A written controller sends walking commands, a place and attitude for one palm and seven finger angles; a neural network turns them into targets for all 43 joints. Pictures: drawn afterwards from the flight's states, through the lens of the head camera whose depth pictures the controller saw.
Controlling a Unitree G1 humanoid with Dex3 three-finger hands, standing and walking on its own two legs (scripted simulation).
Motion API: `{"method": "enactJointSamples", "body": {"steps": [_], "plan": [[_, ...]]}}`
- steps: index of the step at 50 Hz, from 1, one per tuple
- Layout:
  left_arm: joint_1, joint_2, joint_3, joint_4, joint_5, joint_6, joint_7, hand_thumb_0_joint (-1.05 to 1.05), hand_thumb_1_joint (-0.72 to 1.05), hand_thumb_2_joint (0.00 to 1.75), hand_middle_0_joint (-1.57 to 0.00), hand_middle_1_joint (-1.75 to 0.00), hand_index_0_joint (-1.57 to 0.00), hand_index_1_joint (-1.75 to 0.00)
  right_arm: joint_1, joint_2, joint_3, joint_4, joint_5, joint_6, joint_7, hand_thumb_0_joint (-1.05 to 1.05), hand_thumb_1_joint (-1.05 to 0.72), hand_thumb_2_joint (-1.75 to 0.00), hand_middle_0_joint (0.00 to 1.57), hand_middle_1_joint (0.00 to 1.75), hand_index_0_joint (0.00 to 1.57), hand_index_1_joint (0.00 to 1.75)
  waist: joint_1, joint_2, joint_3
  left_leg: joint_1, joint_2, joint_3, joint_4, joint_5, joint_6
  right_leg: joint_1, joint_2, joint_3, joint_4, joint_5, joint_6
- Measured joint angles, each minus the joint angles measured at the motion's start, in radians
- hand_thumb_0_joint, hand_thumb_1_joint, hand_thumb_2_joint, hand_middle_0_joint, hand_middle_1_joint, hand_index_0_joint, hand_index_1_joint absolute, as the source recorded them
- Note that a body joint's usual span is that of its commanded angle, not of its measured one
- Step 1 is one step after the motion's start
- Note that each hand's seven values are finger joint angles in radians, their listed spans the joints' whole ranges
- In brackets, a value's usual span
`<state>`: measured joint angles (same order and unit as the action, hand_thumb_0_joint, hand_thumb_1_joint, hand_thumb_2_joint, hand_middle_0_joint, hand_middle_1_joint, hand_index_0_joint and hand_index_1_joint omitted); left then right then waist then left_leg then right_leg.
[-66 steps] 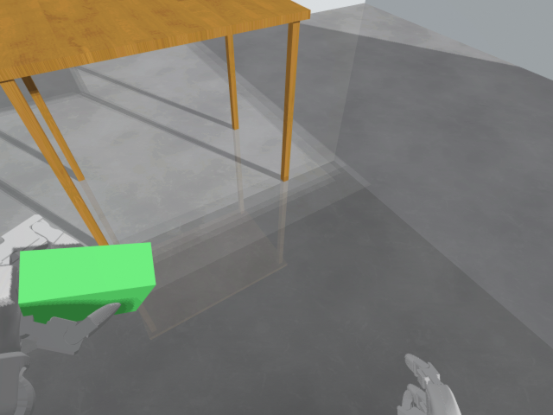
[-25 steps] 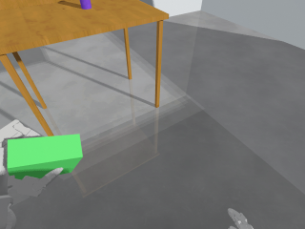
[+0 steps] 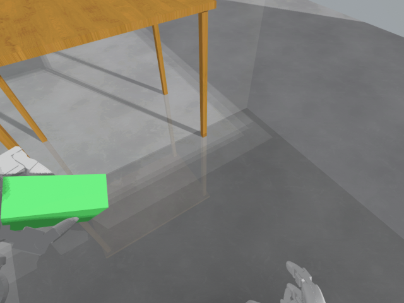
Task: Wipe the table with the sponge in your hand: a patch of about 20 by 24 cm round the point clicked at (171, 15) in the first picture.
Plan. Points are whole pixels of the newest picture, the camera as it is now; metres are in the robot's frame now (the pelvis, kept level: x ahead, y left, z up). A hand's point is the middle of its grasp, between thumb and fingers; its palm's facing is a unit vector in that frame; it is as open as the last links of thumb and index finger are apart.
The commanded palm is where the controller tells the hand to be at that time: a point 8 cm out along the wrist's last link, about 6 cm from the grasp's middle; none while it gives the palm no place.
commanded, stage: walk to a spot facing it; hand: left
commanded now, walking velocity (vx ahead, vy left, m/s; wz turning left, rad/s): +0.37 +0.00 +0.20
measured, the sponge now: (68, 202) +0.23 +0.21 +0.16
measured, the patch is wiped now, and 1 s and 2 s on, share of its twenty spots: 0.00 0.00 0.00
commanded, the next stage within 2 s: turn to face it in 1.08 s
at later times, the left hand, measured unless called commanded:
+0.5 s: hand (66, 127) +0.36 +0.26 +0.18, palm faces +0.52 -0.77 -0.37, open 9.2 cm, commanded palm +0.30 +0.29 +0.19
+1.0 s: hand (111, 89) +0.47 +0.21 +0.18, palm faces +0.54 -0.68 -0.50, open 9.2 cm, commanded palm +0.40 +0.25 +0.19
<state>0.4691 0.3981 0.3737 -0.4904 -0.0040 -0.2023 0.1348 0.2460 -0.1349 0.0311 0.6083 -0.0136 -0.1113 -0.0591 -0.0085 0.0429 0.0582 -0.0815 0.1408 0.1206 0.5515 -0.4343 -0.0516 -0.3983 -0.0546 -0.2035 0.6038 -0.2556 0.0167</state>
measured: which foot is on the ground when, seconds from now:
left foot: down 0.00-0.02, up 0.04-0.42, down 0.44-0.80, up 0.82-1.00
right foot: up 0.00-0.00, down 0.02-0.46, up 0.48-0.78, down 0.80-1.00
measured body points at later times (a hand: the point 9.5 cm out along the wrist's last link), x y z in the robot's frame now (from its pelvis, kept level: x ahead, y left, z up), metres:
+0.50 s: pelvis +0.16 -0.01 -0.01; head +0.18 +0.01 +0.44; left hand +0.32 +0.30 +0.20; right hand +0.35 -0.23 -0.09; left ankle +0.20 +0.11 -0.73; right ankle +0.09 -0.10 -0.70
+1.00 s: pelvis +0.31 -0.06 +0.01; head +0.36 -0.08 +0.45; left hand +0.44 +0.24 +0.20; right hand +0.52 -0.28 -0.11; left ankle +0.28 +0.07 -0.64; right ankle +0.34 -0.15 -0.73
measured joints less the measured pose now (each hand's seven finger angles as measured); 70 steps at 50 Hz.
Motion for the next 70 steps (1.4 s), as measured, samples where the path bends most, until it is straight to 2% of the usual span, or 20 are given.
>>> {"method": "enactJointSamples", "body": {"steps": [3, 5, 8, 13, 20, 23, 26, 29, 34, 39, 41, 43, 47, 49, 54, 59, 61, 64, 67, 70], "plan": [[-0.053, -0.001, -0.002, 0.003, 0.003, 0.001, -0.007, 0.00, -0.42, 1.03, -0.83, -1.39, -0.83, -1.39, -0.041, -0.032, -0.017, 0.028, 0.006, 0.027, 0.003, 0.01, -0.90, -0.90, 0.20, 0.30, 0.20, 0.30, -0.001, 0.010, 0.034, -0.152, -0.006, -0.065, 0.398, -0.066, 0.044, 0.003, -0.001, -0.021, 0.067, 0.038, -0.081], [-0.060, -0.023, -0.006, 0.003, -0.003, -0.005, -0.014, 0.00, -0.42, 1.03, -0.83, -1.39, -0.83, -1.39, -0.075, -0.061, -0.031, 0.053, 0.007, 0.050, 0.011, 0.01, -0.90, -0.90, 0.20, 0.30, 0.20, 0.30, 0.002, 0.008, 0.050, -0.270, -0.045, -0.098, 0.639, -0.046, 0.047, 0.013, -0.002, -0.018, 0.094, -0.020, -0.095], [-0.019, -0.034, -0.002, -0.020, -0.002, -0.017, -0.017, 0.00, -0.42, 1.03, -0.83, -1.39, -0.83, -1.39, -0.091, -0.091, -0.047, 0.052, 0.008, 0.077, 0.012, 0.01, -0.90, -0.90, 0.20, 0.30, 0.20, 0.30, -0.007, -0.001, 0.050, -0.418, -0.053, -0.087, 0.778, 0.031, 0.031, 0.056, -0.001, -0.026, 0.046, -0.031, -0.087], [0.046, -0.012, 0.016, -0.062, -0.007, -0.027, -0.004, 0.00, -0.42, 1.03, -0.83, -1.39, -0.83, -1.39, -0.065, -0.109, -0.063, 0.020, 0.005, 0.086, 0.003, 0.01, -0.91, -0.90, 0.20, 0.30, 0.20, 0.30, -0.007, -0.044, 0.033, -0.495, -0.024, -0.030, 0.526, 0.120, 0.024, 0.133, -0.010, -0.040, -0.062, -0.024, -0.085], [0.035, -0.020, 0.005, -0.075, -0.009, -0.012, 0.035, 0.00, -0.42, 1.03, -0.83, -1.39, -0.83, -1.39, -0.012, -0.111, -0.065, -0.015, 0.003, 0.073, -0.011, 0.01, -0.91, -0.90, 0.20, 0.30, 0.19, 0.30, 0.027, -0.085, 0.005, -0.350, -0.045, 0.055, 0.116, 0.164, 0.046, 0.227, -0.041, -0.049, -0.065, -0.105, -0.050], [-0.001, -0.031, -0.001, -0.075, -0.009, -0.006, 0.047, 0.00, -0.42, 1.03, -0.83, -1.39, -0.83, -1.39, -0.012, -0.104, -0.059, -0.032, 0.003, 0.065, -0.017, 0.01, -0.91, -0.90, 0.20, 0.30, 0.20, 0.30, 0.035, -0.090, -0.006, -0.258, -0.069, 0.076, 0.007, 0.250, 0.074, 0.219, -0.061, -0.035, 0.062, -0.196, -0.026], [-0.081, -0.023, 0.000, -0.021, -0.008, -0.005, 0.042, 0.00, -0.42, 1.03, -0.83, -1.39, -0.83, -1.39, -0.062, -0.056, -0.049, -0.021, 0.003, 0.054, -0.011, 0.01, -0.91, -0.90, 0.19, 0.30, 0.20, 0.30, 0.019, -0.103, 0.018, -0.255, -0.078, 0.067, 0.090, 0.179, 0.080, 0.102, -0.038, 0.084, 0.401, -0.286, -0.011], [-0.087, -0.008, 0.008, -0.021, -0.009, 0.009, 0.029, 0.00, -0.42, 1.03, -0.83, -1.39, -0.83, -1.39, -0.089, -0.004, -0.023, -0.014, 0.010, 0.041, 0.013, 0.01, -0.91, -0.90, 0.20, 0.30, 0.20, 0.30, 0.000, -0.086, 0.014, -0.233, -0.066, 0.046, 0.063, 0.155, 0.067, -0.034, -0.022, 0.124, 0.587, -0.259, 0.004], [0.016, -0.013, 0.010, -0.098, -0.019, -0.019, 0.014, 0.00, -0.42, 1.03, -0.83, -1.39, -0.83, -1.39, -0.060, 0.037, 0.003, -0.020, 0.010, 0.010, 0.031, 0.01, -0.90, -0.90, 0.20, 0.30, 0.20, 0.30, 0.013, -0.033, 0.001, -0.166, -0.031, 0.028, -0.034, 0.166, 0.036, -0.114, -0.059, 0.094, 0.382, -0.143, 0.024], [0.021, -0.007, 0.013, -0.040, -0.018, -0.025, 0.007, 0.00, -0.42, 1.03, -0.83, -1.39, -0.83, -1.39, -0.014, 0.024, 0.004, -0.004, 0.012, 0.012, 0.011, 0.01, -0.90, -0.90, 0.20, 0.30, 0.20, 0.30, 0.035, 0.019, 0.000, -0.119, -0.003, -0.016, -0.013, 0.110, 0.000, 0.001, -0.047, 0.030, 0.055, -0.052, 0.035], [-0.015, -0.001, 0.012, -0.009, -0.009, -0.008, 0.007, 0.00, -0.42, 1.03, -0.83, -1.39, -0.83, -1.39, -0.008, 0.005, -0.003, 0.004, 0.018, 0.023, 0.003, 0.00, -0.90, -0.90, 0.20, 0.30, 0.20, 0.30, 0.034, 0.019, 0.003, -0.172, -0.005, -0.043, 0.155, 0.027, 0.030, 0.039, -0.049, 0.016, -0.001, 0.037, -0.006], [-0.063, -0.040, -0.014, 0.028, -0.004, 0.008, 0.003, 0.00, -0.42, 1.03, -0.83, -1.39, -0.83, -1.39, -0.035, -0.042, -0.018, 0.044, 0.016, 0.040, 0.000, 0.01, -0.90, -0.90, 0.20, 0.30, 0.20, 0.30, 0.030, 0.038, 0.023, -0.269, -0.035, -0.092, 0.432, -0.039, 0.045, 0.041, -0.061, -0.010, 0.075, -0.009, -0.039], [-0.040, -0.080, -0.031, 0.020, -0.002, 0.014, -0.005, 0.00, -0.42, 1.03, -0.83, -1.39, -0.83, -1.39, -0.072, -0.109, -0.049, 0.072, 0.016, 0.075, 0.002, 0.01, -0.90, -0.90, 0.20, 0.30, 0.20, 0.30, 0.010, 0.021, 0.049, -0.417, -0.071, -0.075, 0.730, -0.004, 0.023, 0.108, -0.079, -0.039, 0.042, -0.060, -0.035], [-0.005, -0.068, -0.025, -0.008, 0.002, 0.004, -0.003, 0.00, -0.42, 1.03, -0.83, -1.39, -0.83, -1.39, -0.075, -0.124, -0.064, 0.055, 0.013, 0.083, -0.001, 0.01, -0.90, -0.90, 0.20, 0.30, 0.20, 0.30, -0.002, 0.000, 0.057, -0.452, -0.061, -0.050, 0.696, 0.022, 0.013, 0.143, -0.084, -0.057, 0.000, -0.055, -0.036], [0.050, -0.014, 0.014, -0.094, -0.005, -0.009, 0.021, 0.00, -0.43, 1.03, -0.83, -1.39, -0.83, -1.39, -0.058, -0.138, -0.091, -0.019, 0.007, 0.086, -0.007, 0.01, -0.91, -0.90, 0.20, 0.30, 0.19, 0.30, -0.006, -0.062, 0.060, -0.427, -0.041, 0.034, 0.368, 0.058, 0.008, 0.191, -0.104, -0.092, -0.052, -0.067, -0.029], [0.060, 0.004, 0.043, -0.165, -0.020, -0.010, 0.050, 0.00, -0.43, 1.03, -0.83, -1.39, -0.83, -1.39, -0.052, -0.137, -0.097, -0.074, 0.006, 0.085, -0.011, 0.01, -0.91, -0.90, 0.19, 0.30, 0.19, 0.30, 0.004, -0.100, 0.044, -0.314, -0.084, 0.088, 0.069, 0.155, 0.017, 0.170, -0.147, -0.104, 0.070, -0.154, 0.003], [0.032, 0.014, 0.050, -0.164, -0.029, -0.018, 0.056, 0.00, -0.43, 1.03, -0.83, -1.39, -0.83, -1.39, -0.073, -0.120, -0.101, -0.081, 0.008, 0.074, -0.013, 0.01, -0.91, -0.90, 0.19, 0.30, 0.19, 0.30, 0.000, -0.099, 0.049, -0.310, -0.090, 0.075, 0.075, 0.263, 0.083, 0.092, -0.146, -0.029, 0.277, -0.244, 0.023], [-0.037, 0.035, 0.047, -0.102, -0.021, -0.017, 0.038, 0.00, -0.43, 1.03, -0.83, -1.39, -0.83, -1.39, -0.109, -0.058, -0.077, -0.054, 0.015, 0.063, 0.010, 0.01, -0.91, -0.90, 0.19, 0.30, 0.19, 0.30, -0.007, -0.100, 0.061, -0.311, -0.086, 0.034, 0.125, 0.178, 0.096, -0.021, -0.069, 0.107, 0.544, -0.317, 0.035], [-0.032, 0.033, 0.045, -0.110, -0.023, 0.005, 0.027, 0.00, -0.43, 1.03, -0.83, -1.39, -0.83, -1.39, -0.113, -0.006, -0.036, -0.042, 0.017, 0.051, 0.038, 0.01, -0.91, -0.90, 0.19, 0.30, 0.19, 0.30, -0.001, -0.090, 0.049, -0.288, -0.071, 0.005, 0.082, 0.189, 0.072, -0.076, -0.036, 0.132, 0.544, -0.249, 0.038], [0.008, 0.012, 0.033, -0.141, -0.032, -0.001, 0.020, 0.00, -0.43, 1.03, -0.83, -1.39, -0.83, -1.39, -0.091, 0.025, -0.002, -0.040, 0.012, 0.028, 0.050, 0.01, -0.90, -0.90, 0.20, 0.30, 0.20, 0.30, 0.021, -0.066, 0.028, -0.261, -0.056, -0.009, 0.030, 0.211, 0.061, -0.060, -0.022, 0.123, 0.381, -0.179, 0.040]]}}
